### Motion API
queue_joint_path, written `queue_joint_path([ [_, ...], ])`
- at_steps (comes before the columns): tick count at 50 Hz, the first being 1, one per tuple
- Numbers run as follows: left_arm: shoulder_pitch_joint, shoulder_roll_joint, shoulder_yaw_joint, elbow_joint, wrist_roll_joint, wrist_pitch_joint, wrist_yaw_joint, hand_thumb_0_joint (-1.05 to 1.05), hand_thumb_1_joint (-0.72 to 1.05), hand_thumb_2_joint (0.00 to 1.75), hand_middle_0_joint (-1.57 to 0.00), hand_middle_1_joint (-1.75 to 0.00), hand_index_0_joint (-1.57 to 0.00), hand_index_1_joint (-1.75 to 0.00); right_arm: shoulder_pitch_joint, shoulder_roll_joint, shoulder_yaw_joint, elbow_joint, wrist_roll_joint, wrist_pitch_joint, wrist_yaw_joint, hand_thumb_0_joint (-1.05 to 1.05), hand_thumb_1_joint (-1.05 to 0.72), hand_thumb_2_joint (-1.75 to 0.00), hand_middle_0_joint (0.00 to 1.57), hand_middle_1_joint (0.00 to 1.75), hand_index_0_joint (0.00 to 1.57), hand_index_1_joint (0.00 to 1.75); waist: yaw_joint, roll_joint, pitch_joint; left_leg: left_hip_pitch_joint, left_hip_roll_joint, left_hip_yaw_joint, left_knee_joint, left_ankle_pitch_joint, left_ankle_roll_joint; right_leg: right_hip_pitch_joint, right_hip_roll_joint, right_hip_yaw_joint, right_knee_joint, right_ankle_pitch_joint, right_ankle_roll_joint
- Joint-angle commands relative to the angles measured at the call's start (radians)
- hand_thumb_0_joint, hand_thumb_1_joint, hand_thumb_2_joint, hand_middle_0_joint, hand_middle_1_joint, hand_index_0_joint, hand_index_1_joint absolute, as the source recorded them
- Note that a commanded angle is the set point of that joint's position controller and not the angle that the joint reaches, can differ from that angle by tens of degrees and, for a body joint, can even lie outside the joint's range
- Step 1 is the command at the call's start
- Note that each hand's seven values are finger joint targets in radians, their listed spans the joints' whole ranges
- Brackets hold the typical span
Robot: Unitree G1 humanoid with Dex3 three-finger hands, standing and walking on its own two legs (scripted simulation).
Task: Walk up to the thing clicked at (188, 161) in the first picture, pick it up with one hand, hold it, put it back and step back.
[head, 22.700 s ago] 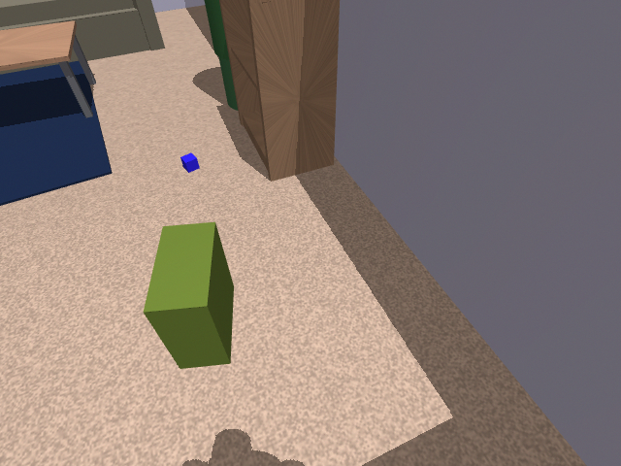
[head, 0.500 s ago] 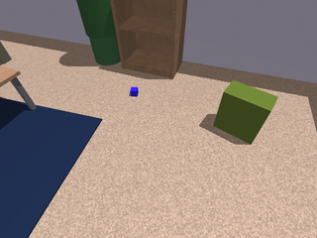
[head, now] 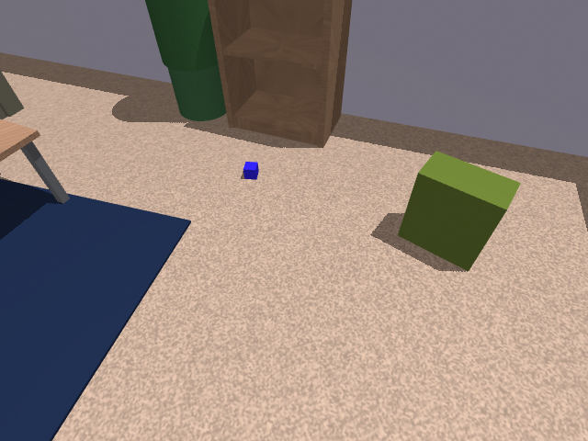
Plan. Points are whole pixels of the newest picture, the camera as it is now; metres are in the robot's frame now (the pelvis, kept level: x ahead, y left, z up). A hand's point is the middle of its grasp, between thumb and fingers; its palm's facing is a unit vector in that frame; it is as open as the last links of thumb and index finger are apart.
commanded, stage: stand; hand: left
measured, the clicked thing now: (251, 170) +1.52 +0.25 -0.75
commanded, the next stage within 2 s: walk up in 1.06 s
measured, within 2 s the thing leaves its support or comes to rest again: neither
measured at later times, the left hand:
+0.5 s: hand out of the picture +0.07 +0.25 -0.16, palm faces -0.03 -0.94 -0.34, open 7.4 cm
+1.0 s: hand out of the picture +0.06 +0.25 -0.16, palm faces -0.03 -0.94 -0.34, open 7.4 cm
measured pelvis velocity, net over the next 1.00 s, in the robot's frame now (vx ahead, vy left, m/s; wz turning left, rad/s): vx -0.01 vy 0.00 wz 0.01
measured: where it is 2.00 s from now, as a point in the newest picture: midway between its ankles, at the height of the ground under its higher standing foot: (320, 430)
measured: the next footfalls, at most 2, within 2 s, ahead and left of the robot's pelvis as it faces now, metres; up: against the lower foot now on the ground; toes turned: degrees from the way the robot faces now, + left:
right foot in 1.36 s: +0.15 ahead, -0.18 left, +0.00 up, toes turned -6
left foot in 1.82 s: +0.41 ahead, +0.09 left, +0.00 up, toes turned +7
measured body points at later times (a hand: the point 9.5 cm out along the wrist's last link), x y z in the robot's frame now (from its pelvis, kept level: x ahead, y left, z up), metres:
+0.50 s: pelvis +0.00 +0.00 +0.00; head +0.00 +0.00 +0.45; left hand +0.07 +0.30 -0.13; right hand +0.08 -0.30 -0.13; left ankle +0.00 +0.12 -0.75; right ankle -0.01 -0.15 -0.75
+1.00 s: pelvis -0.01 +0.00 +0.00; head +0.00 +0.00 +0.45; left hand +0.06 +0.30 -0.13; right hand +0.07 -0.30 -0.13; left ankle +0.00 +0.12 -0.75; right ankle -0.01 -0.15 -0.75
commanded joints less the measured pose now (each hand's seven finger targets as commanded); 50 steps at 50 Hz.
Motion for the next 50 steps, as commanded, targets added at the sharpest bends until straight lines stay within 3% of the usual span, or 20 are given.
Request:
queue_joint_path([
  [1, -0.034, 0.211, 0.037, -0.059, -0.005, -0.02, 0.013, 0.0, 0.9, 0.9, -0.2, -0.3, -0.2, -0.3, -0.031, -0.216, -0.04, -0.062, -0.003, -0.018, -0.017, 0.0, -0.9, -0.9, 0.2, 0.3, 0.2, 0.3, 0.001, 0.019, -0.08, 0.048, 0.114, -0.09, -0.045, 0.149, 0.028, -0.015, -0.101, 0.051, -0.039, 0.199, -0.049],
  [12, -0.023, 0.206, 0.037, -0.058, -0.005, -0.018, 0.014, 0.0, 0.9, 0.9, -0.2, -0.3, -0.2, -0.3, -0.039, -0.222, -0.042, -0.067, -0.002, -0.021, -0.019, 0.0, -0.9, -0.9, 0.2, 0.3, 0.2, 0.3, 0.008, 0.011, -0.088, 0.077, 0.121, -0.094, -0.042, 0.178, 0.032, -0.02, -0.1, 0.044, -0.032, 0.201, -0.05],
  [35, -0.012, 0.21, 0.036, -0.06, -0.003, -0.017, 0.01, 0.0, 0.9, 0.9, -0.2, -0.3, -0.2, -0.3, -0.022, -0.219, -0.043, -0.061, -0.004, -0.018, -0.015, 0.0, -0.9, -0.9, 0.2, 0.3, 0.2, 0.3, 0.004, 0.021, -0.047, 0.025, 0.108, -0.104, -0.069, 0.035, 0.029, -0.042, -0.098, 0.053, -0.052, 0.103, -0.056],
  [44, -0.008, 0.215, 0.036, -0.066, -0.003, -0.022, 0.012, 0.0, 0.9, 0.9, -0.2, -0.3, -0.2, -0.3, -0.017, -0.221, -0.044, -0.064, -0.001, -0.021, -0.015, 0.0, -0.9, -0.9, 0.2, 0.3, 0.2, 0.3, 0.004, 0.005, -0.077, 0.051, 0.112, -0.104, -0.05, 0.124, 0.031, -0.03, -0.1, 0.048, -0.041, 0.162, -0.05],
  [48, -0.007, 0.214, 0.035, -0.065, -0.002, -0.02, 0.013, 0.0, 0.9, 0.9, -0.2, -0.3, -0.2, -0.3, -0.007, -0.218, -0.042, -0.06, -0.002, -0.017, -0.017, 0.0, -0.9, -0.9, 0.2, 0.3, 0.2, 0.3, 0.002, -0.001, -0.054, 0.034, 0.11, -0.105, -0.056, 0.076, 0.032, -0.039, -0.101, 0.052, -0.051, 0.13, -0.052],
  [50, -0.012, 0.219, 0.036, -0.066, -0.003, -0.02, 0.014, 0.0, 0.9, 0.9, -0.2, -0.3, -0.2, -0.3, -0.011, -0.22, -0.043, -0.064, -0.002, -0.018, -0.016, 0.0, -0.9, -0.9, 0.2, 0.3, 0.2, 0.3, 0.001, 0.005, -0.066, 0.042, 0.114, -0.107, -0.054, 0.097, 0.032, -0.031, -0.101, 0.048, -0.041, 0.14, -0.051],
])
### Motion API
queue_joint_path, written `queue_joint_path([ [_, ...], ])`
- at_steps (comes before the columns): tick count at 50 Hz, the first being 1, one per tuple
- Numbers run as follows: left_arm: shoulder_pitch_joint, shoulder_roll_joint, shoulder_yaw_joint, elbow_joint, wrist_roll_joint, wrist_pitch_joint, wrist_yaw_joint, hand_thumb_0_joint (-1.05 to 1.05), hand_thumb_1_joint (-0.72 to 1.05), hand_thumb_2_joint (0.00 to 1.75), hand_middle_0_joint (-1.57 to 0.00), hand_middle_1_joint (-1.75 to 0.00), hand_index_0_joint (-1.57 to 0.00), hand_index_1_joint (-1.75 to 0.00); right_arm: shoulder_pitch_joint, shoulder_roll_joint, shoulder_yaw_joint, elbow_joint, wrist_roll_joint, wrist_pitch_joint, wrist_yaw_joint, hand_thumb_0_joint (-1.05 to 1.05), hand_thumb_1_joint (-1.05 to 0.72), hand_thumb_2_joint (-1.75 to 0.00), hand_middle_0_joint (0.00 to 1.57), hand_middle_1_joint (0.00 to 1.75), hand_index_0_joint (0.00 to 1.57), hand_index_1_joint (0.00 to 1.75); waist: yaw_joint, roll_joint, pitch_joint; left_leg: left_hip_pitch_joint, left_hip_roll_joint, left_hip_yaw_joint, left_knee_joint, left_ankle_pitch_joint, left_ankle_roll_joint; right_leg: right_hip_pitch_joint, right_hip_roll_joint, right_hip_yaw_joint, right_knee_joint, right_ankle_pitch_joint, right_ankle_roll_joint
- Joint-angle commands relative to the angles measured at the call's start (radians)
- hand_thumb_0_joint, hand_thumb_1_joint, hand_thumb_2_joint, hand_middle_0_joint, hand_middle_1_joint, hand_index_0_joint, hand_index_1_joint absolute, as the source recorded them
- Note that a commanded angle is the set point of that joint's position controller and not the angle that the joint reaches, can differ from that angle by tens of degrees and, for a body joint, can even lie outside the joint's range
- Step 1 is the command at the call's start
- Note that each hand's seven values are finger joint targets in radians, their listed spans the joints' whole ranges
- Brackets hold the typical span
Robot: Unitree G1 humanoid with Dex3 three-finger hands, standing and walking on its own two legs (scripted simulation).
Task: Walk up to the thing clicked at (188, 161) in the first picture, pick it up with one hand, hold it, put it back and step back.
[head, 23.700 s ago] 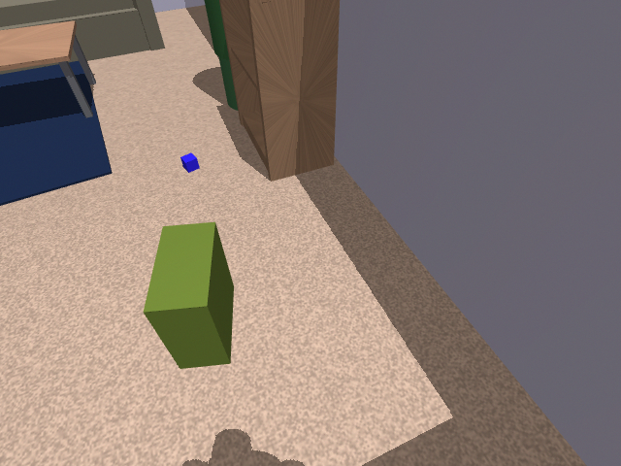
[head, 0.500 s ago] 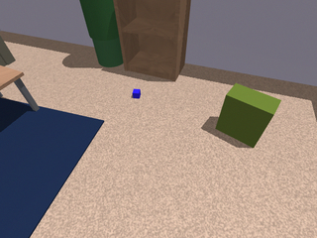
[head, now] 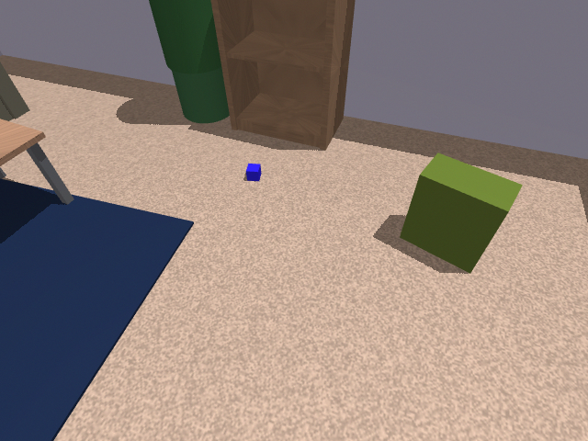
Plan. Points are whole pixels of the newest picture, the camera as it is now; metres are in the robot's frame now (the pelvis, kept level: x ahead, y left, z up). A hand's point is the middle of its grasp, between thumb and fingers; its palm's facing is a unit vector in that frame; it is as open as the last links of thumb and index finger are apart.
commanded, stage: stand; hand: left
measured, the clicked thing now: (253, 172) +1.53 +0.24 -0.75
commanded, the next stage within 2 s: walk up in 0.06 s
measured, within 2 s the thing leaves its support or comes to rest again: neither
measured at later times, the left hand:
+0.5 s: hand out of the picture +0.14 +0.22 -0.13, palm faces +0.01 -0.89 -0.45, open 7.4 cm
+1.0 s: hand (188, 311) +0.40 +0.23 -0.17, palm faces -0.01 -0.94 -0.33, open 7.4 cm
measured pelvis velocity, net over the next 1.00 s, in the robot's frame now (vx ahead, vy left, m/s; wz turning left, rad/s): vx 0.35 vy -0.04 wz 0.04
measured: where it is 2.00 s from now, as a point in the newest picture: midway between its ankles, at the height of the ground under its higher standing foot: (311, 291)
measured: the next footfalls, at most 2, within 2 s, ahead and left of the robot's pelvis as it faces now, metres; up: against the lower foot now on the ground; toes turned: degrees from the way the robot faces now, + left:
right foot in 0.36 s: +0.16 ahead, -0.18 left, +0.00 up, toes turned -6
left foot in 0.82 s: +0.42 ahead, +0.09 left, +0.00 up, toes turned +6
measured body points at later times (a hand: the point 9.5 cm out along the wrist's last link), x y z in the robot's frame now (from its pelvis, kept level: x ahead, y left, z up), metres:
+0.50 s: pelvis +0.10 -0.07 -0.02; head +0.08 -0.10 +0.43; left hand +0.14 +0.27 -0.10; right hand +0.14 -0.41 -0.15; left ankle +0.08 +0.07 -0.68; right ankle +0.12 -0.18 -0.75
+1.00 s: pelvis +0.35 -0.04 -0.01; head +0.38 -0.01 +0.43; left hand +0.40 +0.28 -0.14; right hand +0.44 -0.35 -0.11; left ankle +0.38 +0.08 -0.75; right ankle +0.26 -0.19 -0.65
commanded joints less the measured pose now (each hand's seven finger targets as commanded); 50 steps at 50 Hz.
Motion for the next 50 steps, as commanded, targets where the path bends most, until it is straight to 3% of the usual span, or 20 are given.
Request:
queue_joint_path([
  [1, -0.038, 0.215, 0.037, -0.061, -0.006, -0.022, 0.014, 0.0, 0.9, 0.9, -0.2, -0.3, -0.2, -0.3, -0.041, -0.217, -0.04, -0.065, -0.002, -0.021, -0.016, 0.0, -0.9, -0.9, 0.2, 0.3, 0.2, 0.3, 0.002, 0.005, -0.067, 0.043, 0.112, -0.094, -0.051, 0.096, 0.034, -0.032, -0.102, 0.059, -0.046, 0.139, -0.05],
  [2, -0.034, 0.209, 0.035, -0.061, -0.004, -0.022, 0.014, 0.0, 0.9, 0.9, -0.2, -0.3, -0.2, -0.3, -0.044, -0.22, -0.041, -0.063, -0.002, -0.02, -0.017, 0.0, -0.9, -0.9, 0.2, 0.3, 0.2, 0.3, 0.005, 0.01, -0.063, 0.042, 0.111, -0.095, -0.049, 0.092, 0.032, -0.037, -0.1, 0.057, -0.054, 0.14, -0.047],
  [3, 0.017, 0.307, 0.094, -0.112, 0.011, -0.035, -0.015, 0.0, 0.9, 0.9, -0.2, -0.3, -0.2, -0.3, 0.019, -0.308, -0.103, -0.121, -0.018, -0.038, 0.01, 0.0, -0.9, -0.9, 0.2, 0.3, 0.2, 0.3, 0.003, 0.007, -0.174, 0.069, 0.089, -0.106, 0.025, -0.435, 0.098, -0.045, -0.038, 0.049, 0.04, -0.363, -0.089],
  [5, -0.065, 0.283, 0.1, -0.136, 0.025, -0.029, -0.037, 0.0, 0.9, 0.9, -0.2, -0.3, -0.2, -0.3, 0.075, -0.335, -0.126, -0.102, -0.032, -0.039, 0.023, 0.0, -0.9, -0.9, 0.2, 0.3, 0.2, 0.3, -0.038, 0.099, -0.019, 0.053, 0.161, -0.221, -0.086, -0.715, 0.142, -0.34, -0.006, 0.0, 0.186, -0.493, -0.083],
  [8, -0.14, 0.255, 0.095, -0.195, 0.024, -0.04, -0.046, 0.0, 0.9, 0.9, -0.2, -0.3, -0.2, -0.3, 0.115, -0.36, -0.153, -0.13, -0.031, -0.058, 0.023, 0.0, -0.9, -0.9, 0.2, 0.3, 0.2, 0.3, -0.074, 0.127, 0.111, 0.133, 0.401, -0.453, -0.248, -0.503, 0.266, -0.597, -0.042, -0.005, 0.462, -0.295, -0.052],
  [14, 0.045, 0.26, 0.116, -0.175, 0.009, -0.044, -0.084, 0.0, 0.9, 0.9, -0.2, -0.3, -0.2, -0.3, -0.039, -0.343, -0.155, -0.221, -0.031, -0.054, 0.04, 0.0, -0.9, -0.9, 0.2, 0.3, 0.2, 0.3, 0.037, 0.242, 0.002, -0.072, 0.24, -0.168, -0.175, -0.449, 0.178, -0.202, -0.054, -0.098, 0.299, -0.178, -0.046],
  [17, 0.329, 0.293, 0.151, -0.07, 0.006, -0.052, -0.062, 0.0, 0.9, 0.9, -0.2, -0.3, -0.2, -0.3, -0.121, -0.27, -0.138, -0.254, -0.044, -0.038, 0.037, 0.0, -0.9, -0.9, 0.2, 0.3, 0.2, 0.3, 0.187, 0.063, -0.074, -0.418, 0.11, -0.008, 0.182, -0.526, 0.115, 0.277, -0.013, -0.14, 0.214, -0.029, -0.053],
  [18, 0.452, 0.359, 0.173, -0.045, 0.014, -0.057, -0.046, 0.0, 0.9, 0.9, -0.2, -0.3, -0.2, -0.3, -0.099, -0.198, -0.112, -0.264, -0.05, -0.035, 0.034, 0.0, -0.9, -0.9, 0.2, 0.3, 0.2, 0.3, 0.24, -0.203, -0.1, -0.591, -0.004, 0.071, 0.52, -0.565, 0.088, 0.397, -0.063, -0.019, 0.111, -0.238, -0.067],
  [19, 0.465, 0.423, 0.192, -0.073, 0.031, -0.06, -0.032, 0.0, 0.9, 0.9, -0.2, -0.3, -0.2, -0.3, -0.056, -0.152, -0.093, -0.276, -0.034, -0.027, 0.036, 0.0, -0.9, -0.9, 0.2, 0.3, 0.2, 0.3, 0.245, -0.345, -0.038, -0.697, -0.12, -0.093, 0.8, -0.526, 0.048, 0.256, -0.259, 0.363, -0.09, -0.646, -0.074],
  [20, 0.251, 0.426, 0.173, -0.159, 0.035, -0.068, -0.024, 0.0, 0.9, 0.9, -0.2, -0.3, -0.2, -0.3, -0.003, -0.206, -0.107, -0.274, -0.013, -0.017, 0.034, 0.0, -0.9, -0.9, 0.2, 0.3, 0.2, 0.3, 0.128, -0.192, 0.037, -0.637, -0.085, -0.188, 0.862, -0.373, 0.029, 0.054, -0.401, 0.596, -0.276, -0.831, -0.123],
  [21, 0.122, 0.442, 0.164, -0.212, 0.019, -0.069, -0.025, 0.0, 0.9, 0.9, -0.2, -0.3, -0.2, -0.3, 0.037, -0.279, -0.125, -0.254, -0.014, -0.019, 0.036, 0.0, -0.9, -0.9, 0.2, 0.3, 0.2, 0.3, 0.075, -0.143, 0.095, -0.565, -0.013, -0.212, 0.829, -0.291, 0.037, -0.084, -0.416, 0.615, -0.323, -0.88, -0.168],
  [26, 0.027, 0.327, 0.135, -0.239, -0.001, -0.101, -0.023, 0.0, 0.9, 0.9, -0.2, -0.3, -0.2, -0.3, 0.189, -0.287, -0.125, -0.165, 0.003, -0.023, 0.057, 0.0, -0.9, -0.9, 0.2, 0.3, 0.2, 0.3, -0.019, -0.117, 0.088, -0.426, 0.046, -0.191, 0.721, -0.048, 0.011, -0.142, -0.241, 0.152, -0.229, -0.424, -0.173],
  [33, 0.113, 0.336, 0.153, -0.242, 0.002, -0.116, -0.015, 0.0, 0.9, 0.9, -0.2, -0.3, -0.2, -0.3, 0.045, -0.263, -0.117, -0.257, -0.015, -0.027, 0.086, 0.0, -0.9, -0.9, 0.2, 0.3, 0.2, 0.3, 0.036, -0.063, 0.126, -0.515, 0.054, -0.139, 0.462, 0.045, -0.019, -0.017, -0.229, 0.007, -0.225, -0.282, -0.183],
  [38, 0.165, 0.333, 0.149, -0.245, 0.002, -0.099, -0.022, 0.0, 0.9, 0.9, -0.2, -0.3, -0.2, -0.3, -0.034, -0.235, -0.11, -0.307, -0.028, -0.042, 0.087, 0.0, -0.9, -0.9, 0.2, 0.3, 0.2, 0.3, 0.063, -0.069, 0.043, -0.377, 0.068, 0.012, 0.24, 0.01, 0.019, 0.124, -0.227, -0.102, -0.054, 0.155, -0.195],
  [41, 0.149, 0.323, 0.13, -0.263, -0.009, -0.088, -0.016, 0.0, 0.9, 0.9, -0.2, -0.3, -0.2, -0.3, 0.121, -0.248, -0.13, -0.272, -0.035, -0.051, 0.069, 0.0, -0.9, -0.9, 0.2, 0.3, 0.2, 0.3, -0.021, 0.005, -0.042, -0.104, 0.0, 0.08, 0.151, 0.028, 0.067, 0.061, -0.199, -0.163, 0.247, 0.424, -0.179],
  [42, 0.188, 0.272, 0.113, -0.272, -0.012, -0.08, -0.014, 0.0, 0.9, 0.9, -0.2, -0.3, -0.2, -0.3, 0.28, -0.299, -0.152, -0.228, -0.046, -0.06, 0.057, 0.0, -0.9, -0.9, 0.2, 0.3, 0.2, 0.3, -0.081, 0.109, -0.149, 0.141, -0.009, 0.038, 0.158, -0.024, 0.124, -0.064, -0.137, -0.194, 0.51, 0.396, -0.142],
  [44, 0.217, 0.227, 0.103, -0.297, -0.038, -0.078, -0.014, 0.0, 0.9, 0.9, -0.2, -0.3, -0.2, -0.3, 0.383, -0.437, -0.192, -0.252, -0.027, -0.071, 0.037, 0.0, -0.9, -0.9, 0.2, 0.3, 0.2, 0.3, -0.115, 0.339, -0.258, 0.473, 0.37, -0.737, -0.011, -0.118, 0.314, -0.553, 0.127, -0.1, 0.892, -0.345, -0.079],
  [45, 0.141, 0.301, 0.103, -0.297, -0.024, -0.075, -0.005, 0.0, 0.9, 0.9, -0.2, -0.3, -0.2, -0.3, 0.355, -0.431, -0.2, -0.258, 0.003, -0.068, 0.032, 0.0, -0.9, -0.9, 0.2, 0.3, 0.2, 0.3, -0.12, 0.242, -0.231, 0.407, 0.416, -0.745, -0.02, -0.077, 0.355, -0.557, 0.032, 0.022, 0.947, -0.377, -0.102],
  [48, 0.155, 0.253, 0.085, -0.28, -0.044, -0.083, -0.019, 0.0, 0.9, 0.9, -0.2, -0.3, -0.2, -0.3, 0.215, -0.313, -0.134, -0.302, 0.011, -0.074, 0.011, 0.0, -0.9, -0.9, 0.2, 0.3, 0.2, 0.3, -0.03, 0.091, -0.086, 0.119, 0.27, -0.237, 0.021, 0.309, 0.217, -0.452, -0.033, 0.072, 0.861, -0.189, -0.097],
  [50, 0.201, 0.24, 0.088, -0.27, -0.044, -0.065, -0.033, 0.0, 0.9, 0.9, -0.2, -0.3, -0.2, -0.3, 0.183, -0.295, -0.125, -0.309, 0.015, -0.083, 0.011, 0.0, -0.9, -0.9, 0.2, 0.3, 0.2, 0.3, -0.001, 0.129, -0.037, 0.008, 0.237, -0.15, -0.027, 0.291, 0.209, -0.4, -0.041, 0.02, 0.795, -0.133, -0.072],
])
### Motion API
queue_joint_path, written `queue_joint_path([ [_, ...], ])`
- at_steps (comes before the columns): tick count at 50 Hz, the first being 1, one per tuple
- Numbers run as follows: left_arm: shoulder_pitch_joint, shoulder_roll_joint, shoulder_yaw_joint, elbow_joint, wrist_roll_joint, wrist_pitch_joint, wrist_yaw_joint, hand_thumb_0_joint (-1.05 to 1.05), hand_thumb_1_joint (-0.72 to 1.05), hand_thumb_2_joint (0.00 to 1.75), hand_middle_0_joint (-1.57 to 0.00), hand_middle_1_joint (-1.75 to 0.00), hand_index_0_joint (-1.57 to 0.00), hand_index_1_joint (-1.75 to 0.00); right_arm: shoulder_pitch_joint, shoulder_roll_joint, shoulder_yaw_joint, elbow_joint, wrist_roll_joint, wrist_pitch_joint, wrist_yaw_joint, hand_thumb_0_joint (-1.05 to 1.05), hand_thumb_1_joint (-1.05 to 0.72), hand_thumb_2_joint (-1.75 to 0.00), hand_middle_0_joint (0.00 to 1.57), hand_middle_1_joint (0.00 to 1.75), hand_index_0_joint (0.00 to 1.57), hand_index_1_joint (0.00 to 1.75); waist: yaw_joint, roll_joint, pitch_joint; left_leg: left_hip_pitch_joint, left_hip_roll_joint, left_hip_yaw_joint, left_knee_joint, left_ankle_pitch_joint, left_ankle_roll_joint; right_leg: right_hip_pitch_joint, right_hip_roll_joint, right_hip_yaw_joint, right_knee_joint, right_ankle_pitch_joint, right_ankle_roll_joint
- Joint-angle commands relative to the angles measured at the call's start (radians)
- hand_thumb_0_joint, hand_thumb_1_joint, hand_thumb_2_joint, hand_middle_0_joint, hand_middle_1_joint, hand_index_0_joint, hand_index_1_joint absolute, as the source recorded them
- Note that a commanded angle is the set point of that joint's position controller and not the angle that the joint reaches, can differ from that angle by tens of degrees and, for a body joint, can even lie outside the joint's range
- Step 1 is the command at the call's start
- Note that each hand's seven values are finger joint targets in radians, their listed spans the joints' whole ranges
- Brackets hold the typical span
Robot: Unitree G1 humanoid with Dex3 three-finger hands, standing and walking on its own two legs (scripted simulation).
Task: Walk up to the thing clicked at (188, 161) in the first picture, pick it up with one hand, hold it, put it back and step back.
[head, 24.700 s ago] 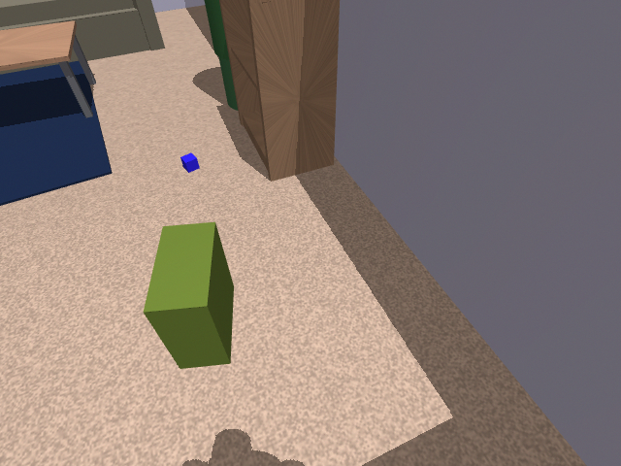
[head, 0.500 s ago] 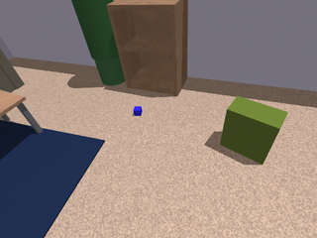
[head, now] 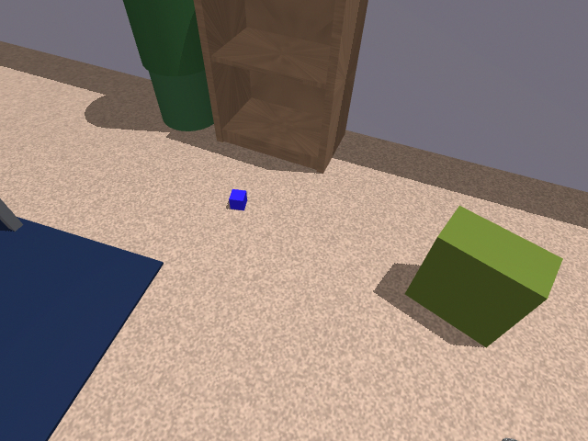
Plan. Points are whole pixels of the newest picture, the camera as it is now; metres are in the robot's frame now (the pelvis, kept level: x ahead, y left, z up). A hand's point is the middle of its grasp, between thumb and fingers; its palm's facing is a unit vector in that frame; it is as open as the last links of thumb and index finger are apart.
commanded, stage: walk up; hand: left
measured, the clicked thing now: (238, 199) +1.19 +0.23 -0.74
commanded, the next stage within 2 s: none
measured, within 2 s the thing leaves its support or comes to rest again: neither
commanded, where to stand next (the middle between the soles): +0.75 -0.01 m, yaw -3 degrees
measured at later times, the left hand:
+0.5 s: hand (163, 358) +0.27 +0.22 -0.12, palm faces +0.00 -0.91 -0.42, open 7.4 cm
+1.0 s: hand (158, 247) +0.51 +0.29 -0.15, palm faces -0.06 -0.94 -0.33, open 7.4 cm
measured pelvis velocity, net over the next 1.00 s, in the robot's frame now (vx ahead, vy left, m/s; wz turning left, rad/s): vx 0.45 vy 0.02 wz -0.01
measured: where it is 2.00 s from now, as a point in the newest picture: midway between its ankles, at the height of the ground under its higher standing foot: (286, 293)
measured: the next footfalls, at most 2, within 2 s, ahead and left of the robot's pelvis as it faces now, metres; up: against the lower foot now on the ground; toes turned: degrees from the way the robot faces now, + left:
right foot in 0.26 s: +0.30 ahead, -0.16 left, +0.00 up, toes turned -6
left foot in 0.74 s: +0.51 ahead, +0.11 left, +0.00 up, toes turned +4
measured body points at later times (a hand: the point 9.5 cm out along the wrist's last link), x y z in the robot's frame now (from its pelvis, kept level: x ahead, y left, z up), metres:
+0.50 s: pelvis +0.24 -0.05 +0.00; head +0.26 -0.09 +0.45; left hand +0.27 +0.27 -0.09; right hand +0.32 -0.36 -0.13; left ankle +0.26 +0.10 -0.66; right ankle +0.26 -0.15 -0.74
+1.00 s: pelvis +0.45 +0.02 +0.01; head +0.47 +0.05 +0.45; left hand +0.51 +0.34 -0.12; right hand +0.52 -0.29 -0.08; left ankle +0.47 +0.11 -0.74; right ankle +0.47 -0.15 -0.66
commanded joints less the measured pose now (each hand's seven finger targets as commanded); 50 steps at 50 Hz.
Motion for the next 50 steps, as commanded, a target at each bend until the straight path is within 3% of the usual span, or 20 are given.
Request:
queue_joint_path([
  [1, 0.067, 0.172, 0.053, -0.078, -0.01, -0.018, -0.009, 0.0, 0.9, 0.9, -0.2, -0.3, -0.2, -0.3, 0.063, -0.278, -0.07, -0.051, 0.007, -0.02, -0.035, 0.0, -0.9, -0.9, 0.2, 0.3, 0.2, 0.3, 0.011, 0.162, -0.068, 0.147, 0.2, -0.148, -0.237, 0.351, 0.191, -0.144, -0.062, 0.02, -0.121, 0.107, 0.026],
  [5, -0.033, 0.159, 0.051, -0.124, 0.011, -0.022, -0.034, 0.0, 0.9, 0.9, -0.2, -0.3, -0.2, -0.3, 0.04, -0.291, -0.068, -0.079, -0.002, -0.032, -0.026, 0.0, -0.9, -0.9, 0.2, 0.3, 0.2, 0.3, -0.001, 0.193, 0.024, 0.092, 0.198, -0.065, -0.275, 0.317, 0.217, -0.156, -0.096, -0.059, -0.404, 0.189, 0.046],
  [9, -0.03, 0.16, 0.068, -0.105, 0.018, -0.03, -0.041, 0.0, 0.9, 0.9, -0.2, -0.3, -0.2, -0.3, 0.026, -0.295, -0.067, -0.096, 0.002, -0.027, -0.019, 0.0, -0.9, -0.9, 0.2, 0.3, 0.2, 0.3, 0.015, 0.196, -0.025, 0.039, 0.18, -0.052, -0.22, 0.144, 0.175, 0.022, -0.064, -0.106, -0.535, 0.333, 0.024],
  [12, 0.13, 0.217, 0.102, -0.046, 0.023, -0.036, -0.028, 0.0, 0.9, 0.9, -0.2, -0.3, -0.2, -0.3, -0.004, -0.269, -0.056, -0.119, 0.002, -0.018, -0.023, 0.0, -0.9, -0.9, 0.2, 0.3, 0.2, 0.3, 0.118, 0.049, -0.119, -0.083, 0.144, -0.03, 0.041, 0.122, 0.129, 0.333, -0.037, -0.102, -0.567, 0.301, 0.0],
  [13, 0.23, 0.257, 0.123, -0.028, 0.026, -0.045, -0.016, 0.0, 0.9, 0.9, -0.2, -0.3, -0.2, -0.3, 0.055, -0.224, -0.04, -0.115, 0.0, -0.018, -0.022, 0.0, -0.9, -0.9, 0.2, 0.3, 0.2, 0.3, 0.161, -0.093, -0.194, -0.148, 0.069, 0.025, 0.306, 0.103, 0.101, 0.481, -0.057, -0.037, -0.63, 0.167, -0.017],
  [14, 0.298, 0.343, 0.146, -0.034, 0.034, -0.053, 0.0, 0.0, 0.9, 0.9, -0.2, -0.3, -0.2, -0.3, 0.121, -0.159, -0.017, -0.123, 0.004, -0.013, -0.02, 0.0, -0.9, -0.9, 0.2, 0.3, 0.2, 0.3, 0.166, -0.314, -0.218, -0.302, -0.074, 0.038, 0.567, -0.24, 0.058, 0.55, -0.283, 0.347, -0.779, 0.014, -0.073],
  [15, 0.256, 0.369, 0.135, -0.065, 0.02, -0.058, 0.002, 0.0, 0.9, 0.9, -0.2, -0.3, -0.2, -0.3, 0.149, -0.223, -0.03, -0.109, 0.011, -0.001, -0.026, 0.0, -0.9, -0.9, 0.2, 0.3, 0.2, 0.3, 0.13, -0.209, -0.19, -0.363, -0.09, -0.057, 0.679, -0.283, 0.029, 0.515, -0.426, 0.641, -0.924, -0.047, -0.13],
  [16, 0.169, 0.372, 0.132, -0.087, 0.007, -0.056, 0.008, 0.0, 0.9, 0.9, -0.2, -0.3, -0.2, -0.3, 0.12, -0.281, -0.044, -0.092, 0.004, 0.004, -0.036, 0.0, -0.9, -0.9, 0.2, 0.3, 0.2, 0.3, 0.114, -0.175, -0.155, -0.372, -0.037, -0.093, 0.732, -0.258, 0.027, 0.438, -0.442, 0.699, -0.949, -0.076, -0.191],
  [19, 0.075, 0.273, 0.104, -0.106, 0.004, -0.063, 0.018, 0.0, 0.9, 0.9, -0.2, -0.3, -0.2, -0.3, 0.09, -0.252, -0.038, -0.051, 0.029, 0.008, -0.029, 0.0, -0.9, -0.9, 0.2, 0.3, 0.2, 0.3, 0.062, -0.108, -0.046, -0.31, 0.009, -0.176, 0.656, -0.092, 0.039, 0.246, -0.29, 0.301, -0.916, 0.231, -0.099],
  [21, 0.056, 0.235, 0.091, -0.103, 0.005, -0.069, 0.018, 0.0, 0.9, 0.9, -0.2, -0.3, -0.2, -0.3, 0.128, -0.235, -0.038, -0.033, 0.019, 0.025, -0.016, 0.0, -0.9, -0.9, 0.2, 0.3, 0.2, 0.3, 0.028, -0.118, -0.017, -0.225, 0.01, -0.156, 0.561, -0.035, 0.031, 0.135, -0.222, 0.16, -0.936, 0.251, -0.069],
  [26, 0.081, 0.241, 0.096, -0.138, 0.02, -0.082, 0.018, 0.0, 0.9, 0.9, -0.2, -0.3, -0.2, -0.3, 0.052, -0.22, -0.047, -0.063, -0.007, 0.04, 0.009, 0.0, -0.9, -0.9, 0.2, 0.3, 0.2, 0.3, 0.044, -0.064, -0.024, -0.293, 0.007, -0.128, 0.341, 0.017, -0.02, 0.203, -0.236, 0.068, -0.958, 0.211, -0.147],
  [33, 0.141, 0.267, 0.096, -0.133, 0.021, -0.071, 0.015, 0.0, 0.9, 0.9, -0.2, -0.3, -0.2, -0.3, -0.104, -0.202, -0.051, -0.114, -0.018, 0.018, 0.029, 0.0, -0.9, -0.9, 0.2, 0.3, 0.2, 0.3, 0.092, -0.08, -0.001, -0.163, 0.025, -0.02, 0.075, 0.081, 0.005, 0.184, -0.251, 0.012, -0.877, 0.258, -0.138],
  [35, 0.114, 0.283, 0.097, -0.142, 0.022, -0.065, 0.016, 0.0, 0.9, 0.9, -0.2, -0.3, -0.2, -0.3, -0.062, -0.207, -0.054, -0.105, -0.017, 0.012, 0.029, 0.0, -0.9, -0.9, 0.2, 0.3, 0.2, 0.3, 0.055, -0.086, -0.026, -0.075, 0.022, -0.008, 0.045, 0.057, 0.026, 0.164, -0.27, 0.026, -0.825, 0.298, -0.139],
  [37, 0.102, 0.249, 0.079, -0.151, 0.022, -0.057, 0.02, 0.0, 0.9, 0.9, -0.2, -0.3, -0.2, -0.3, 0.105, -0.253, -0.074, -0.05, -0.024, 0.0, 0.016, 0.0, -0.9, -0.9, 0.2, 0.3, 0.2, 0.3, -0.041, 0.048, -0.108, 0.184, -0.026, 0.007, -0.021, 0.032, 0.055, 0.084, -0.19, -0.059, -0.544, 0.45, -0.097],
  [38, 0.151, 0.186, 0.054, -0.154, 0.015, -0.051, 0.022, 0.0, 0.9, 0.9, -0.2, -0.3, -0.2, -0.3, 0.233, -0.313, -0.099, -0.023, -0.04, -0.007, 0.002, 0.0, -0.9, -0.9, 0.2, 0.3, 0.2, 0.3, -0.09, 0.218, -0.196, 0.358, 0.062, -0.147, -0.093, -0.107, 0.103, -0.037, -0.11, -0.111, -0.243, 0.404, -0.056],
  [39, 0.204, 0.104, 0.036, -0.161, 0.002, -0.047, 0.019, 0.0, 0.9, 0.9, -0.2, -0.3, -0.2, -0.3, 0.246, -0.384, -0.113, -0.048, -0.041, -0.013, -0.012, 0.0, -0.9, -0.9, 0.2, 0.3, 0.2, 0.3, -0.063, 0.41, -0.214, 0.479, 0.307, -0.602, -0.197, -0.193, 0.172, -0.288, 0.052, -0.095, -0.04, -0.093, 0.005],
  [40, 0.193, 0.223, 0.061, -0.137, 0.008, -0.036, 0.035, 0.0, 0.9, 0.9, -0.2, -0.3, -0.2, -0.3, 0.213, -0.399, -0.117, -0.063, -0.003, -0.01, -0.014, 0.0, -0.9, -0.9, 0.2, 0.3, 0.2, 0.3, -0.065, 0.262, -0.213, 0.431, 0.383, -0.734, -0.266, -0.229, 0.259, -0.308, 0.022, -0.009, 0.037, -0.141, -0.014],
  [41, 0.149, 0.252, 0.058, -0.129, 0.013, -0.035, 0.038, 0.0, 0.9, 0.9, -0.2, -0.3, -0.2, -0.3, 0.176, -0.381, -0.117, -0.066, 0.011, -0.005, -0.017, 0.0, -0.9, -0.9, 0.2, 0.3, 0.2, 0.3, -0.055, 0.211, -0.134, 0.329, 0.385, -0.688, -0.276, -0.188, 0.281, -0.322, -0.014, 0.026, 0.09, -0.114, -0.017],
  [44, 0.181, 0.208, 0.054, -0.094, -0.004, -0.034, 0.02, 0.0, 0.9, 0.9, -0.2, -0.3, -0.2, -0.3, 0.069, -0.272, -0.064, -0.091, 0.012, -0.016, -0.029, 0.0, -0.9, -0.9, 0.2, 0.3, 0.2, 0.3, 0.018, 0.149, -0.023, 0.113, 0.217, -0.257, -0.264, 0.179, 0.149, -0.184, -0.061, 0.078, -0.044, 0.065, -0.008],
  [50, 0.127, 0.177, 0.056, -0.115, 0.01, -0.015, -0.006, 0.0, 0.9, 0.9, -0.2, -0.3, -0.2, -0.3, 0.084, -0.268, -0.063, -0.113, 0.005, -0.032, -0.032, 0.0, -0.9, -0.9, 0.2, 0.3, 0.2, 0.3, 0.009, 0.192, -0.021, 0.154, 0.19, -0.14, -0.308, 0.198, 0.186, -0.213, -0.07, 0.009, -0.217, 0.196, 0.041],
])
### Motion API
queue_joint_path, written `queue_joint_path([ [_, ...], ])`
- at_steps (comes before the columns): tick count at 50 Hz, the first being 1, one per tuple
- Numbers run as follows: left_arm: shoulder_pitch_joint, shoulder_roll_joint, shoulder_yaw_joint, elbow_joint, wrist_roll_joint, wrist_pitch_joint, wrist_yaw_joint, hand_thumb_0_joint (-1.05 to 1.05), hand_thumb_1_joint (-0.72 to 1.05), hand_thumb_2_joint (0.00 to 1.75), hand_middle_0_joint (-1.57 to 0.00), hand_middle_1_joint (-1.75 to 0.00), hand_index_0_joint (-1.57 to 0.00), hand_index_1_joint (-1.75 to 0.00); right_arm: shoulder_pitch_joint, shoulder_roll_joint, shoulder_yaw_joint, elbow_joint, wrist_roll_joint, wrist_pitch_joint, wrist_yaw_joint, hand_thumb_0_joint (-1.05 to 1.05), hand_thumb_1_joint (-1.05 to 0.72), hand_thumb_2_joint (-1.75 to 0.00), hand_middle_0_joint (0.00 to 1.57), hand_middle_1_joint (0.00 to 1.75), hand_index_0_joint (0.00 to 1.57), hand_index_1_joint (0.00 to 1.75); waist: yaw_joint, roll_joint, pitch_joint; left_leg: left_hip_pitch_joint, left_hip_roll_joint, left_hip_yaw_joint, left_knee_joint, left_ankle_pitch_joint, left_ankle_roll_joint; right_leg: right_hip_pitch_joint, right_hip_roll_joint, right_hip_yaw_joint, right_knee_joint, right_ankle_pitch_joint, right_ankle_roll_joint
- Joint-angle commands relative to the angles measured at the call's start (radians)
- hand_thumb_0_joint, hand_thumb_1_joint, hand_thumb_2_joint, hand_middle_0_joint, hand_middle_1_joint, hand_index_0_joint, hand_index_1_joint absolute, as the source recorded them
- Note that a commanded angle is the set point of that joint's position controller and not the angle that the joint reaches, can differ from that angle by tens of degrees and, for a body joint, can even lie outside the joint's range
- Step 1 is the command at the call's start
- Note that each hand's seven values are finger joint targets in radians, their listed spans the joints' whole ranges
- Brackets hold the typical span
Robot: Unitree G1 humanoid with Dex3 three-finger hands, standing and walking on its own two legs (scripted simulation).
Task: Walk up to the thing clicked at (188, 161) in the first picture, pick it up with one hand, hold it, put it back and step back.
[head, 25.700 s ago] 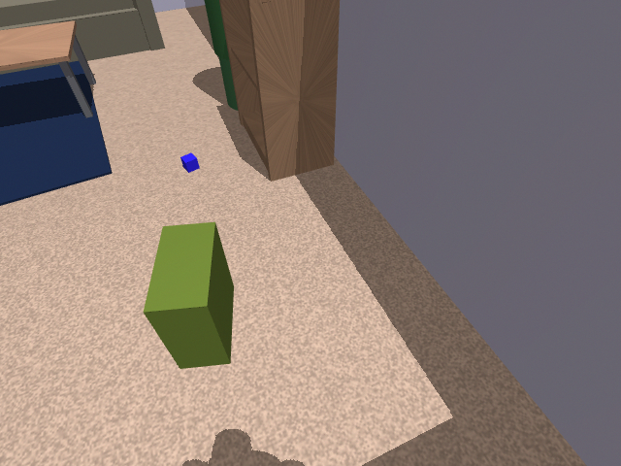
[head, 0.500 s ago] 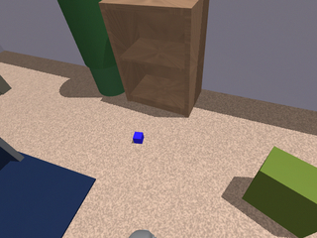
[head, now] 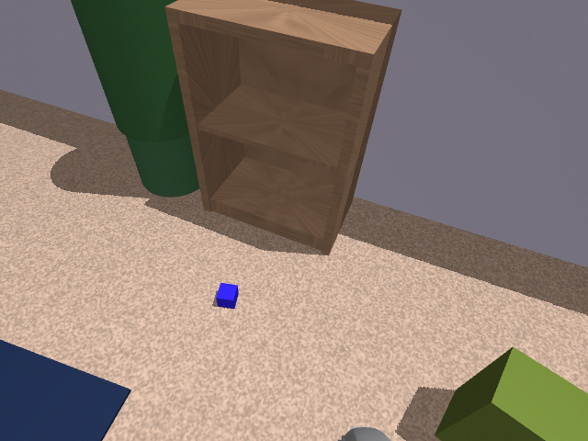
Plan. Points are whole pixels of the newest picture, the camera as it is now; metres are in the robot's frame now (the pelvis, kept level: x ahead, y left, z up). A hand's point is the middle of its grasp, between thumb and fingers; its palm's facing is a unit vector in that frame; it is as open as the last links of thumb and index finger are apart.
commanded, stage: walk up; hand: left
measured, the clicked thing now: (227, 295) +0.74 +0.22 -0.74
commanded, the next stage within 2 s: none
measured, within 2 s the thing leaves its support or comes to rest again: neither
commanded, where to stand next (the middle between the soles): +0.30 -0.02 m, yaw -2 degrees
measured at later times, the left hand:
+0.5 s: hand (142, 386) +0.24 +0.25 -0.12, palm faces -0.07 -0.91 -0.40, open 7.4 cm
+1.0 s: hand (126, 359) +0.30 +0.30 -0.17, palm faces -0.13 -0.94 -0.33, open 7.4 cm
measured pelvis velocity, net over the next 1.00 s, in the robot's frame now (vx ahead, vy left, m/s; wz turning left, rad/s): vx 0.24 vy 0.03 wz -0.08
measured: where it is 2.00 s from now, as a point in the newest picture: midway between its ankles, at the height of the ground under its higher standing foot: (284, 434)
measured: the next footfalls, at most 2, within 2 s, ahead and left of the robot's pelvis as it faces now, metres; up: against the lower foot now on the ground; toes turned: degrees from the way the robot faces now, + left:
right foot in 0.26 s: +0.23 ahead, -0.14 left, +0.00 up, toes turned -5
left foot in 0.66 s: +0.34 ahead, +0.13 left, +0.00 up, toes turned -3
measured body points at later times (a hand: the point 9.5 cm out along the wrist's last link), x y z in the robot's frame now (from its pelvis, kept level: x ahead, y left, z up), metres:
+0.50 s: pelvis +0.16 -0.02 +0.00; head +0.17 -0.04 +0.44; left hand +0.24 +0.29 -0.10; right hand +0.20 -0.34 -0.13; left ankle +0.21 +0.14 -0.69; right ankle +0.19 -0.14 -0.74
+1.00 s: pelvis +0.24 +0.03 -0.01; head +0.26 +0.06 +0.44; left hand +0.30 +0.35 -0.15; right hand +0.28 -0.29 -0.10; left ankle +0.31 +0.14 -0.74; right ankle +0.27 -0.14 -0.71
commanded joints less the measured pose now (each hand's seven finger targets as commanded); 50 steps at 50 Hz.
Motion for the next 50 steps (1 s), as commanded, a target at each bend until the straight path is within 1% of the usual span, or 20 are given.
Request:
queue_joint_path([
  [1, 0.049, 0.152, 0.05, -0.055, 0.006, -0.005, -0.005, 0.0, 0.9, 0.9, -0.2, -0.3, -0.2, -0.3, 0.045, -0.284, -0.093, -0.071, -0.003, -0.025, -0.025, 0.0, -0.9, -0.9, 0.2, 0.3, 0.2, 0.3, -0.007, 0.214, 0.001, 0.073, 0.24, -0.182, -0.25, 0.181, 0.15, -0.097, -0.039, -0.007, -0.128, 0.081, 0.024],
  [5, -0.07, 0.132, 0.048, -0.089, 0.014, -0.014, -0.014, 0.0, 0.9, 0.9, -0.2, -0.3, -0.2, -0.3, 0.078, -0.282, -0.093, -0.071, -0.008, -0.016, -0.024, 0.0, -0.9, -0.9, 0.2, 0.3, 0.2, 0.3, -0.038, 0.178, 0.019, 0.074, 0.225, -0.131, -0.21, 0.264, 0.151, -0.055, -0.044, -0.074, -0.317, 0.109, 0.016],
  [9, -0.059, 0.118, 0.049, -0.082, 0.012, -0.028, -0.011, 0.0, 0.9, 0.9, -0.2, -0.3, -0.2, -0.3, 0.061, -0.276, -0.089, -0.091, -0.009, 0.0, -0.021, 0.0, -0.9, -0.9, 0.2, 0.3, 0.2, 0.3, -0.018, 0.183, -0.034, 0.077, 0.213, -0.113, -0.095, 0.315, 0.136, 0.091, -0.004, -0.115, -0.457, 0.135, -0.008],
  [11, 0.044, 0.138, 0.061, -0.045, 0.015, -0.037, 0.0, 0.0, 0.9, 0.9, -0.2, -0.3, -0.2, -0.3, 0.036, -0.267, -0.084, -0.11, -0.003, 0.009, -0.024, 0.0, -0.9, -0.9, 0.2, 0.3, 0.2, 0.3, 0.045, 0.105, -0.092, 0.017, 0.203, -0.102, 0.05, 0.266, 0.106, 0.3, 0.009, -0.107, -0.56, 0.184, -0.023],
  [12, 0.122, 0.184, 0.077, -0.02, 0.017, -0.045, 0.011, 0.0, 0.9, 0.9, -0.2, -0.3, -0.2, -0.3, 0.062, -0.222, -0.066, -0.114, -0.002, 0.009, -0.022, 0.0, -0.9, -0.9, 0.2, 0.3, 0.2, 0.3, 0.079, -0.009, -0.162, -0.029, 0.135, -0.05, 0.24, 0.222, 0.076, 0.447, 0.008, -0.08, -0.598, 0.153, -0.038],
  [13, 0.185, 0.253, 0.106, -0.016, 0.025, -0.049, 0.021, 0.0, 0.9, 0.9, -0.2, -0.3, -0.2, -0.3, 0.123, -0.179, -0.047, -0.122, -0.002, 0.008, -0.021, 0.0, -0.9, -0.9, 0.2, 0.3, 0.2, 0.3, 0.09, -0.162, -0.224, -0.192, 0.054, -0.006, 0.442, 0.022, 0.041, 0.592, -0.13, 0.158, -0.644, 0.028, -0.082],
  [14, 0.178, 0.3, 0.111, -0.047, 0.02, -0.052, 0.029, 0.0, 0.9, 0.9, -0.2, -0.3, -0.2, -0.3, 0.161, -0.157, -0.035, -0.114, -0.005, 0.016, -0.018, 0.0, -0.9, -0.9, 0.2, 0.3, 0.2, 0.3, 0.081, -0.215, -0.222, -0.366, -0.034, -0.046, 0.586, -0.317, 0.005, 0.647, -0.354, 0.511, -0.724, -0.065, -0.157],
  [15, 0.136, 0.312, 0.106, -0.05, 0.011, -0.044, 0.029, 0.0, 0.9, 0.9, -0.2, -0.3, -0.2, -0.3, 0.113, -0.274, -0.067, -0.093, -0.009, 0.029, -0.028, 0.0, -0.9, -0.9, 0.2, 0.3, 0.2, 0.3, 0.094, -0.098, -0.164, -0.409, -0.006, -0.1, 0.659, -0.338, 0.001, 0.569, -0.399, 0.599, -0.759, -0.156, -0.258],
  [16, 0.094, 0.296, 0.103, -0.063, 0.001, -0.043, 0.031, 0.0, 0.9, 0.9, -0.2, -0.3, -0.2, -0.3, 0.093, -0.286, -0.073, -0.08, -0.013, 0.032, -0.034, 0.0, -0.9, -0.9, 0.2, 0.3, 0.2, 0.3, 0.082, -0.076, -0.107, -0.432, 0.029, -0.133, 0.678, -0.331, -0.008, 0.495, -0.399, 0.573, -0.78, -0.173, -0.284],
  [19, 0.036, 0.227, 0.077, -0.076, -0.003, -0.046, 0.033, 0.0, 0.9, 0.9, -0.2, -0.3, -0.2, -0.3, 0.111, -0.253, -0.065, -0.036, 0.004, 0.038, -0.02, 0.0, -0.9, -0.9, 0.2, 0.3, 0.2, 0.3, 0.033, -0.056, -0.025, -0.362, 0.058, -0.165, 0.611, -0.18, -0.014, 0.34, -0.242, 0.258, -0.78, -0.001, -0.181],
  [21, 0.005, 0.222, 0.075, -0.082, 0.005, -0.048, 0.029, 0.0, 0.9, 0.9, -0.2, -0.3, -0.2, -0.3, 0.142, -0.237, -0.066, -0.018, -0.007, 0.043, -0.011, 0.0, -0.9, -0.9, 0.2, 0.3, 0.2, 0.3, 0.014, -0.085, -0.015, -0.296, 0.059, -0.131, 0.554, -0.118, -0.031, 0.241, -0.197, 0.149, -0.788, 0.025, -0.187],
  [25, -0.01, 0.222, 0.078, -0.103, 0.021, -0.042, 0.019, 0.0, 0.9, 0.9, -0.2, -0.3, -0.2, -0.3, 0.086, -0.226, -0.07, -0.015, -0.019, 0.038, 0.003, 0.0, -0.9, -0.9, 0.2, 0.3, 0.2, 0.3, 0.028, -0.13, 0.011, -0.275, 0.07, -0.08, 0.351, -0.075, -0.061, 0.185, -0.172, 0.065, -0.809, -0.086, -0.199],
  [30, -0.029, 0.195, 0.054, -0.092, 0.017, -0.009, 0.024, 0.0, 0.9, 0.9, -0.2, -0.3, -0.2, -0.3, 0.046, -0.187, -0.061, 0.02, -0.017, 0.018, -0.028, 0.0, -0.9, -0.9, 0.2, 0.3, 0.2, 0.3, 0.027, -0.103, -0.043, -0.055, 0.028, -0.031, 0.158, 0.074, -0.066, 0.103, -0.168, 0.004, -0.626, 0.23, -0.174],
  [32, -0.068, 0.164, 0.037, -0.091, 0.006, 0.011, 0.027, 0.0, 0.9, 0.9, -0.2, -0.3, -0.2, -0.3, 0.083, -0.198, -0.065, 0.052, -0.021, 0.008, -0.044, 0.0, -0.9, -0.9, 0.2, 0.3, 0.2, 0.3, -0.01, -0.028, -0.082, 0.087, -0.004, -0.035, 0.062, 0.136, -0.047, 0.035, -0.128, -0.02, -0.482, 0.191, -0.124],
  [33, -0.07, 0.121, 0.021, -0.092, 0.002, 0.019, 0.03, 0.0, 0.9, 0.9, -0.2, -0.3, -0.2, -0.3, 0.116, -0.237, -0.072, 0.061, -0.026, 0.003, -0.053, 0.0, -0.9, -0.9, 0.2, 0.3, 0.2, 0.3, -0.03, 0.081, -0.092, 0.109, 0.069, -0.122, -0.02, 0.117, -0.028, 0.01, -0.08, -0.048, -0.392, 0.07, -0.081],
  [34, -0.016, 0.073, 0.008, -0.105, 0.003, 0.02, 0.024, 0.0, 0.9, 0.9, -0.2, -0.3, -0.2, -0.3, 0.167, -0.328, -0.098, 0.052, -0.034, -0.007, -0.052, 0.0, -0.9, -0.9, 0.2, 0.3, 0.2, 0.3, -0.033, 0.292, -0.119, 0.12, 0.264, -0.417, -0.141, -0.042, 0.029, -0.037, 0.04, -0.103, -0.185, -0.181, -0.032],
  [35, 0.045, 0.112, 0.017, -0.067, 0.004, 0.034, 0.031, 0.0, 0.9, 0.9, -0.2, -0.3, -0.2, -0.3, 0.126, -0.372, -0.101, 0.03, -0.028, -0.008, -0.053, 0.0, -0.9, -0.9, 0.2, 0.3, 0.2, 0.3, -0.006, 0.231, -0.095, 0.05, 0.356, -0.599, -0.24, -0.266, 0.094, -0.059, 0.065, -0.018, -0.098, -0.243, -0.023],
  [36, 0.07, 0.187, 0.038, -0.035, 0.005, 0.043, 0.038, 0.0, 0.9, 0.9, -0.2, -0.3, -0.2, -0.3, 0.08, -0.406, -0.114, 0.023, -0.016, -0.004, -0.05, 0.0, -0.9, -0.9, 0.2, 0.3, 0.2, 0.3, -0.007, 0.266, -0.072, 0.029, 0.382, -0.647, -0.253, -0.412, 0.162, -0.066, 0.023, -0.002, -0.004, -0.276, -0.032],
  [41, 0.053, 0.184, 0.045, 0.022, 0.016, 0.047, 0.026, 0.0, 0.9, 0.9, -0.2, -0.3, -0.2, -0.3, 0.013, -0.302, -0.079, 0.01, -0.016, -0.011, -0.06, 0.0, -0.9, -0.9, 0.2, 0.3, 0.2, 0.3, 0.009, 0.235, -0.031, -0.024, 0.235, -0.345, -0.221, -0.165, 0.095, -0.039, -0.016, 0.036, -0.061, -0.102, -0.012],
  [50, -0.004, 0.124, 0.036, 0.068, 0.018, 0.045, 0.023, 0.0, 0.9, 0.9, -0.2, -0.3, -0.2, -0.3, -0.06, -0.285, -0.062, 0.0, -0.022, 0.012, -0.06, 0.0, -0.9, -0.9, 0.2, 0.3, 0.2, 0.3, 0.007, 0.221, -0.067, -0.109, 0.228, -0.215, -0.133, -0.063, 0.13, 0.153, -0.006, -0.07, -0.349, -0.066, 0.021],
])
